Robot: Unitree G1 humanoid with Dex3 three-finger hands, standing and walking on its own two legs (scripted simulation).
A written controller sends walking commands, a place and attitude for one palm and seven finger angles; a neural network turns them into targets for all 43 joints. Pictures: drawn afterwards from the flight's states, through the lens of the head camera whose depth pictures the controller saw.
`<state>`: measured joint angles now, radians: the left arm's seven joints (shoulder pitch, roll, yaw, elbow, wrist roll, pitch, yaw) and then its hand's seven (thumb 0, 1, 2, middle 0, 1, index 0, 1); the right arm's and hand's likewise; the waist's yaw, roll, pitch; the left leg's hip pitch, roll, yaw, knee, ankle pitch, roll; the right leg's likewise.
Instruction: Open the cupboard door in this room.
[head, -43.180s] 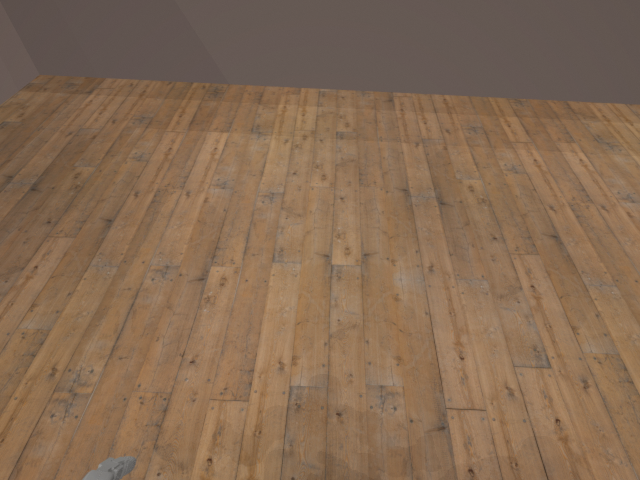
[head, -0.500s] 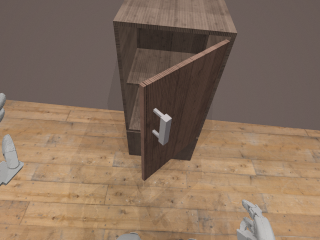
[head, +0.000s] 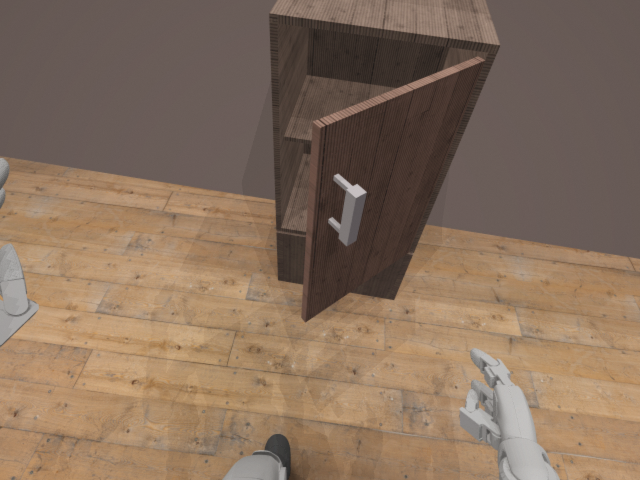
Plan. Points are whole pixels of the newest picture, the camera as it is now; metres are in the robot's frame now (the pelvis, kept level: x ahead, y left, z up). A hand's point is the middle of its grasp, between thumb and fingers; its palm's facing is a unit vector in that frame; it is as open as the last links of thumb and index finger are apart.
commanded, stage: stop stepping back and stand still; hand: left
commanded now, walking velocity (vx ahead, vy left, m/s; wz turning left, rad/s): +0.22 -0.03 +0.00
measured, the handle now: (343, 209) +0.55 +0.00 -0.02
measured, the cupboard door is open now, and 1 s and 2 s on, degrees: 47 47 47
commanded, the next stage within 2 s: let the arm hang, fingers relaxed in 0.94 s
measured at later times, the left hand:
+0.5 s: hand (32, 378) +0.16 +0.23 +0.19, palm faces +0.24 -0.82 -0.52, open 7.4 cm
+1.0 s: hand (65, 353) +0.18 +0.22 +0.18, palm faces +0.29 -0.80 -0.52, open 7.4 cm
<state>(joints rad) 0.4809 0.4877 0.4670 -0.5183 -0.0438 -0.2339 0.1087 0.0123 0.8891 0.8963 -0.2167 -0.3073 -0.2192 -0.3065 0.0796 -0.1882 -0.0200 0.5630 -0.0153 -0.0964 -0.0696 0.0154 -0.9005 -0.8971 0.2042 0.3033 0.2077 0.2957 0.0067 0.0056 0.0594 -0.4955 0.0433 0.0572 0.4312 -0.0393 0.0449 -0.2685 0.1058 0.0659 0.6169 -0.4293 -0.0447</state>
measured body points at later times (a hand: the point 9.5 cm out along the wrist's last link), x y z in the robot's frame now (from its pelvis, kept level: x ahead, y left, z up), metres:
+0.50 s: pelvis -0.06 +0.00 +0.02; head -0.06 +0.03 +0.47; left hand +0.14 +0.27 +0.22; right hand +0.04 -0.22 -0.07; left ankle -0.02 +0.11 -0.72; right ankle -0.09 -0.08 -0.71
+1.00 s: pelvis -0.06 -0.01 +0.01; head -0.04 -0.02 +0.46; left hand +0.16 +0.26 +0.21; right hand +0.09 -0.27 -0.06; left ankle -0.01 +0.10 -0.72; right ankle -0.10 -0.08 -0.72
